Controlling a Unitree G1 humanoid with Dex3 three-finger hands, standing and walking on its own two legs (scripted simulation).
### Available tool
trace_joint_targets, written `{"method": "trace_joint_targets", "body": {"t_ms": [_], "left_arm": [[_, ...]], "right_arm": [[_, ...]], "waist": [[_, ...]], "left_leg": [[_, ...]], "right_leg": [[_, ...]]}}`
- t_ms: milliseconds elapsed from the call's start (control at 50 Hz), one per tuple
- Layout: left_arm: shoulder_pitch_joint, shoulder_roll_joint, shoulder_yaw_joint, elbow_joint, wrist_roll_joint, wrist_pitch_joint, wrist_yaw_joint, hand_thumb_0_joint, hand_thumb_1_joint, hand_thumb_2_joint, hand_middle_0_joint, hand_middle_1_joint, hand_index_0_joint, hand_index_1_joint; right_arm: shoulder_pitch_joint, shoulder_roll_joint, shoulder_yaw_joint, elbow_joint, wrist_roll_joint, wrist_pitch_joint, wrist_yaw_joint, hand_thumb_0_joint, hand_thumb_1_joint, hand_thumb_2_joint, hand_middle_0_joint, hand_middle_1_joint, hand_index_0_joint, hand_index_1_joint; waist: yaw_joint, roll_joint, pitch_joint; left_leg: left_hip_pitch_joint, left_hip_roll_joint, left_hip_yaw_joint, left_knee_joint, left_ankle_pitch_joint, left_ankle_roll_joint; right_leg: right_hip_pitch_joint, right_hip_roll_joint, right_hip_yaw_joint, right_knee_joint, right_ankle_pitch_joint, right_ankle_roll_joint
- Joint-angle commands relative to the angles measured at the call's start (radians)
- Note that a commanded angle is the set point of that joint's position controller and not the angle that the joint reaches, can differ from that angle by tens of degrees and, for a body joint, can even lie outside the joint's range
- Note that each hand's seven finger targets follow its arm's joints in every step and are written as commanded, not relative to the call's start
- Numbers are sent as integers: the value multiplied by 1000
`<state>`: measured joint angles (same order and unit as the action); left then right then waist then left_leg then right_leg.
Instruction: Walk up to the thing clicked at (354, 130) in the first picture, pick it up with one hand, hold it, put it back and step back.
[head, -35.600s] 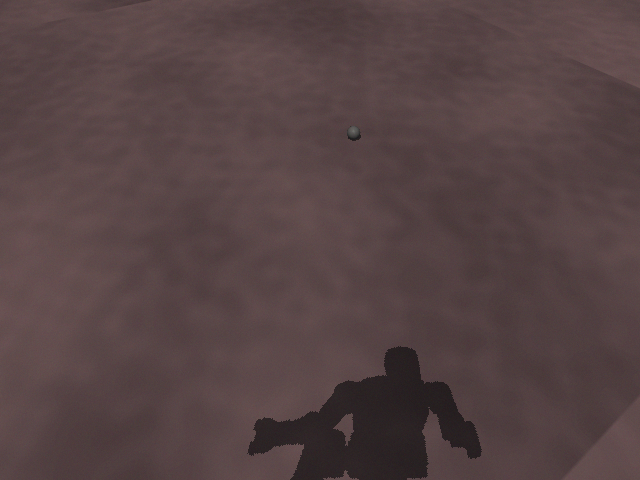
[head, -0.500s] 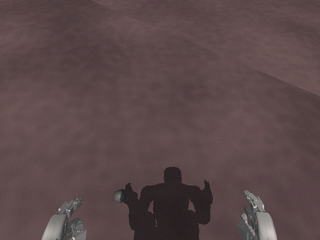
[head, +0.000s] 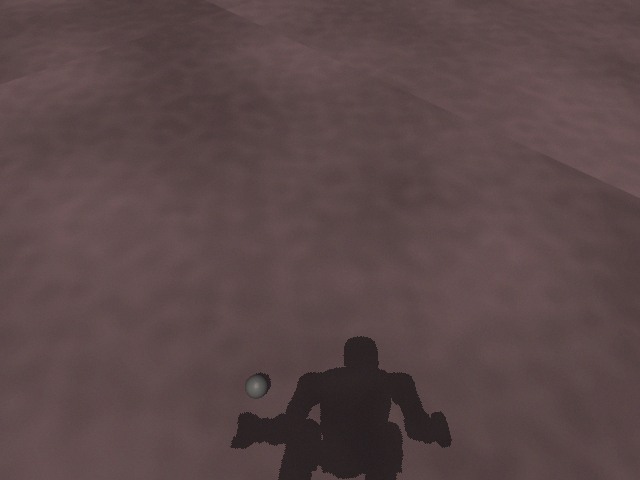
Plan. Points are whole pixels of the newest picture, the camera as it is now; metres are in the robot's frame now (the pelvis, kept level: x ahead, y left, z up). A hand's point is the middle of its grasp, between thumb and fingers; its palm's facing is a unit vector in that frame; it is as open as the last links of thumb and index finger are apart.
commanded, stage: stand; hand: left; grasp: from above
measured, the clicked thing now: (256, 386) +0.48 +0.20 -0.73
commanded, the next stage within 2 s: none
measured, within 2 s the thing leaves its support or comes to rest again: neither
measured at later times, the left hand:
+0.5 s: hand out of the picture +0.04 +0.24 -0.14, palm faces +0.03 -0.94 -0.34, open 7.4 cm
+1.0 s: hand out of the picture +0.07 +0.23 -0.14, palm faces +0.02 -0.94 -0.33, open 7.4 cm
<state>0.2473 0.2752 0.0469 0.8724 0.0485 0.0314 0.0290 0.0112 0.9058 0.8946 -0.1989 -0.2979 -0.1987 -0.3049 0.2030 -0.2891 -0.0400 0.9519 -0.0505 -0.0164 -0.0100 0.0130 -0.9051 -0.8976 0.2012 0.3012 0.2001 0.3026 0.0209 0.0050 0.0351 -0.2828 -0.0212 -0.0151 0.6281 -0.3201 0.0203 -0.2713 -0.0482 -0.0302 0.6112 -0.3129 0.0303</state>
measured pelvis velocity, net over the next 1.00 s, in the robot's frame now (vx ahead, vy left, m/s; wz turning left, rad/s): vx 0.00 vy -0.01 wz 0.00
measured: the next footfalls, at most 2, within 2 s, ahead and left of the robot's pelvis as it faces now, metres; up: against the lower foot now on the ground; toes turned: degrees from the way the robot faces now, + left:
none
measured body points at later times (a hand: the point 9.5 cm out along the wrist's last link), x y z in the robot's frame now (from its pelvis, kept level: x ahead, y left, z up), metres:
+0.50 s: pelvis +0.00 -0.01 +0.02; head -0.01 -0.01 +0.47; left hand +0.03 +0.28 -0.12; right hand +0.06 -0.29 -0.12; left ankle +0.01 +0.11 -0.73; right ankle +0.01 -0.14 -0.73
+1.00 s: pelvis +0.00 -0.01 +0.02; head +0.01 -0.02 +0.47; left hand +0.07 +0.28 -0.12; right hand +0.07 -0.30 -0.12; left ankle +0.01 +0.11 -0.73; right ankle +0.01 -0.14 -0.73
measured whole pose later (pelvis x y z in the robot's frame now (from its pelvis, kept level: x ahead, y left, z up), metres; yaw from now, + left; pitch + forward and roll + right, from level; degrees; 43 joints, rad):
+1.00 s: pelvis +0.00 -0.01 +0.02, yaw +0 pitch -3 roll +0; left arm 0.11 0.30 0.03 1.16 0.03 0.00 0.01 0.01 0.90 0.89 -0.20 -0.30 -0.20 -0.31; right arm 0.13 -0.32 -0.01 1.14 -0.02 -0.01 -0.01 0.01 -0.91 -0.90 0.20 0.30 0.20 0.30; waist 0.00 0.02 0.06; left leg -0.10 -0.01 -0.02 0.34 -0.18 0.00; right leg -0.09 -0.03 -0.04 0.33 -0.18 0.02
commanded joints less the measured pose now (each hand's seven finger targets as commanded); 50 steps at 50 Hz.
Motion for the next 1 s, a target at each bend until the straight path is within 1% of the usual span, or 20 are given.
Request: {"method": "trace_joint_targets", "body": {"t_ms": [0,40,80,140,180,220,300,320,340,400,460,480,520,660,720,780,820,860,940,980], "left_arm": [[-57,167,36,-8,-11,-50,15,0,900,900,-200,-300,-200,-301],[-58,172,33,26,-15,-51,16,0,900,900,-200,-300,-200,-301],[-51,172,29,62,-17,-46,17,0,900,900,-200,-300,-200,-301],[-65,184,28,101,-17,-48,17,0,900,900,-200,-300,-200,-301],[-67,184,26,124,-15,-46,18,0,900,900,-200,-300,-200,-301],[-71,187,23,149,-14,-46,16,0,900,900,-200,-300,-200,-301],[-77,191,19,183,-15,-49,14,0,900,900,-200,-300,-200,-301],[-79,195,20,187,-15,-51,13,0,900,900,-200,-300,-200,-301],[-84,196,19,192,-15,-51,13,0,900,900,-200,-300,-200,-301],[-97,210,22,205,-17,-50,11,0,900,900,-200,-300,-200,-301],[-106,208,19,217,-19,-52,10,0,900,900,-200,-300,-200,-301],[-112,211,21,216,-21,-54,9,0,900,900,-200,-300,-200,-301],[-101,208,17,227,-21,-53,7,0,900,900,-200,-300,-200,-301],[-138,226,20,231,-25,-54,6,0,900,900,-200,-300,-200,-301],[-139,224,20,241,-25,-51,5,0,900,900,-200,-300,-200,-301],[-133,219,16,246,-27,-51,2,0,900,900,-200,-300,-200,-301],[-147,226,18,243,-27,-52,2,0,900,900,-200,-300,-200,-301],[-152,228,18,241,-28,-52,2,0,900,900,-200,-300,-200,-301],[-165,233,18,241,-29,-52,-1,0,900,900,-200,-300,-200,-301],[-165,232,17,241,-29,-52,-2,0,900,900,-200,-300,-200,-301]], "right_arm": [[-64,-164,-39,-46,10,-22,-20,0,-900,-900,200,300,200,300],[-56,-168,-37,-19,14,-19,-22,0,-900,-900,200,300,200,300],[-59,-177,-37,2,16,-15,-24,0,-900,-900,200,300,200,300],[-62,-175,-31,25,20,-14,-24,0,-900,-900,200,300,200,300],[-66,-180,-30,42,22,-11,-25,0,-900,-900,200,300,200,300],[-73,-182,-28,52,22,-7,-23,0,-900,-900,200,300,200,300],[-78,-183,-27,75,24,-4,-20,0,-900,-900,200,300,200,300],[-82,-188,-29,76,25,-6,-20,0,-900,-900,200,300,200,300],[-85,-186,-26,81,25,-5,-19,0,-900,-900,200,300,200,300],[-87,-185,-23,91,24,-2,-17,0,-900,-900,200,300,200,300],[-91,-186,-20,99,25,-3,-16,0,-900,-900,200,300,200,300],[-82,-188,-19,106,25,-4,-17,0,-900,-900,200,300,200,300],[-96,-195,-18,107,26,-5,-16,0,-900,-900,200,300,200,300],[-97,-203,-9,120,29,-8,-17,0,-900,-900,200,300,200,300],[-96,-204,-7,126,29,-9,-19,0,-900,-900,200,300,200,300],[-110,-215,-6,130,30,-10,-18,0,-900,-900,200,300,200,300],[-95,-207,-3,132,30,-10,-19,0,-900,-900,200,300,200,300],[-102,-209,-2,132,29,-11,-19,0,-900,-900,200,300,200,300],[-102,-218,-3,135,31,-10,-17,0,-900,-900,200,300,200,300],[-112,-220,-3,133,30,-10,-17,0,-900,-900,200,300,200,300]], "waist": [[-1,4,-53],[-5,5,-44],[-3,27,-28],[-5,11,-23],[-3,15,-5],[-4,11,21],[-4,-5,26],[-5,-8,12],[-5,0,18],[-6,1,26],[-6,-5,17],[-8,-5,4],[-3,6,4],[-9,6,-20],[-9,-1,-21],[-4,14,-9],[-9,-6,-19],[-7,-6,-15],[-14,-2,-12],[-11,1,-15]], "left_leg": [[58,96,-122,-195,183,29],[86,96,-118,-215,204,22],[89,107,-129,-255,160,23],[98,107,-124,-282,193,18],[96,108,-126,-300,166,13],[82,108,-131,-324,104,13],[105,105,-124,-330,110,7],[113,112,-125,-327,118,13],[108,107,-123,-333,118,9],[100,110,-123,-346,86,7],[108,113,-119,-346,111,7],[111,115,-116,-344,123,9],[122,116,-117,-343,133,9],[142,125,-109,-345,216,9],[150,129,-108,-349,232,7],[145,128,-109,-355,205,7],[152,130,-105,-351,246,5],[150,130,-105,-354,249,4],[138,131,-103,-359,208,3],[140,134,-105,-360,215,4]], "right_leg": [[78,-56,73,-168,147,-52],[88,-57,72,-193,156,-47],[105,-53,63,-211,146,-41],[136,-61,69,-235,165,-38],[139,-62,67,-250,150,-37],[136,-58,62,-265,124,-33],[135,-63,70,-302,100,-31],[143,-69,73,-306,116,-35],[142,-67,72,-311,117,-32],[147,-68,73,-316,97,-33],[157,-73,79,-328,102,-33],[171,-78,85,-327,129,-37],[166,-76,79,-330,135,-35],[188,-81,80,-329,198,-37],[189,-81,79,-327,193,-39],[186,-78,77,-331,189,-38],[192,-81,79,-333,203,-39],[190,-79,77,-336,199,-38],[190,-81,82,-343,182,-38],[190,-81,79,-341,182,-39]]}}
